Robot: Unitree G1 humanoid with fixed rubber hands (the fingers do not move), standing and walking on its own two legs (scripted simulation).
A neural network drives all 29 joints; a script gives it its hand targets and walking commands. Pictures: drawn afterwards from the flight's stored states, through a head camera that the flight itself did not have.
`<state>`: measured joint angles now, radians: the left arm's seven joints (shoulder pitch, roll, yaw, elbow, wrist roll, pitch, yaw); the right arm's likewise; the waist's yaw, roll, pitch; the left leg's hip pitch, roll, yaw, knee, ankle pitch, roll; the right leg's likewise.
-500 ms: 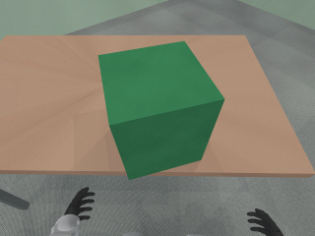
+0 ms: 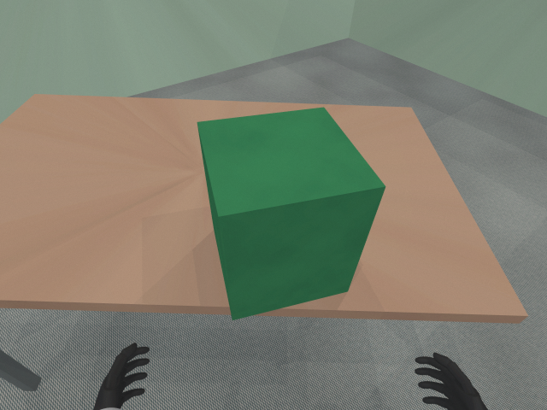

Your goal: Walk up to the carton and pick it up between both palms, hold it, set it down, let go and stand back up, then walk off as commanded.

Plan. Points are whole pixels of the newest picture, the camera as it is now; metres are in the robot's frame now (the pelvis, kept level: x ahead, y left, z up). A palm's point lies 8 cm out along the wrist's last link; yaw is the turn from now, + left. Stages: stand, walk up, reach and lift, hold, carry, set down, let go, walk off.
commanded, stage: reach and lift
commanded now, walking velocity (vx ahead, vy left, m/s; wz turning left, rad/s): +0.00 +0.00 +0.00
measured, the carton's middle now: (278, 213) +0.44 +0.02 +0.05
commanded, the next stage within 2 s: none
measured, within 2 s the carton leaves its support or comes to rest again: neither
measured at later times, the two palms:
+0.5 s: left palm (144, 355) +0.20 +0.20 +0.01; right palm (468, 357) +0.21 -0.26 +0.00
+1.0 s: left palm (142, 333) +0.22 +0.20 +0.05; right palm (461, 325) +0.24 -0.24 +0.03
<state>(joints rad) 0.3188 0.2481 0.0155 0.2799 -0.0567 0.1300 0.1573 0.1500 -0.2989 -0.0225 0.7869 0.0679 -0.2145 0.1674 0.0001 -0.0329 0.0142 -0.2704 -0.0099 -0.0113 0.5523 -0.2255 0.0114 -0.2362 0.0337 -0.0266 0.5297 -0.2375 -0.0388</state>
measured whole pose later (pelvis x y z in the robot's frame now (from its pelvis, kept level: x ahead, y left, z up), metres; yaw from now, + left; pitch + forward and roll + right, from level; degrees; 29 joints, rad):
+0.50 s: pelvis +0.01 -0.01 +0.00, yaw +0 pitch -3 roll +0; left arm 0.27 0.13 0.02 0.06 -0.09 0.20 0.25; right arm 0.15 -0.30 -0.03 0.45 0.21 -0.05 0.22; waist 0.00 -0.03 -0.02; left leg -0.26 0.01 -0.01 0.54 -0.23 0.00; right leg -0.24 0.05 -0.03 0.53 -0.25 -0.05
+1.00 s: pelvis +0.03 -0.01 +0.01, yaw +0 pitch +0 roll +0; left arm 0.38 0.11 0.02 -0.25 -0.11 0.23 0.27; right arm 0.18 -0.30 -0.01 0.28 0.32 -0.09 0.18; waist 0.00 -0.04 -0.02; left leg -0.26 0.01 -0.01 0.50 -0.23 -0.01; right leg -0.23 0.05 -0.03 0.48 -0.24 -0.05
